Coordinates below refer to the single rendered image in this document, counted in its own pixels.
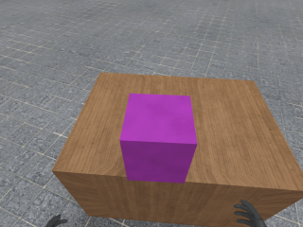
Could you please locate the pedestal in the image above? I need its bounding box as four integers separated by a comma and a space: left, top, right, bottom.
51, 72, 303, 227

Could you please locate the right robot hand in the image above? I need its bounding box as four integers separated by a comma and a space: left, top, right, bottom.
233, 200, 267, 227

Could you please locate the carton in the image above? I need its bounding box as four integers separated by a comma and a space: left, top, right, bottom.
119, 93, 198, 183

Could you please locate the left robot hand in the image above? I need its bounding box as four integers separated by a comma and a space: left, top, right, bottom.
45, 215, 68, 227

